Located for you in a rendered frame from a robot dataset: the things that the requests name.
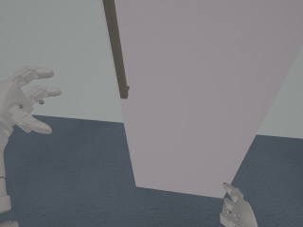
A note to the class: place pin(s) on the handle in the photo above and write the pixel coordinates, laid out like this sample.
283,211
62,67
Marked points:
112,25

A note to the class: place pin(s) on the robot left hand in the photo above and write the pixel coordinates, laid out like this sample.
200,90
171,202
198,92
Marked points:
11,95

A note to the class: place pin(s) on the robot right hand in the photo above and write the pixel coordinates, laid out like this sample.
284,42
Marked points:
241,215

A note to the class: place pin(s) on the fridge door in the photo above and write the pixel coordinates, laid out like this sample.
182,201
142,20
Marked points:
202,76

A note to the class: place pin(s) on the left robot forearm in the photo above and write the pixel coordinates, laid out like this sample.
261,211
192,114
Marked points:
5,132

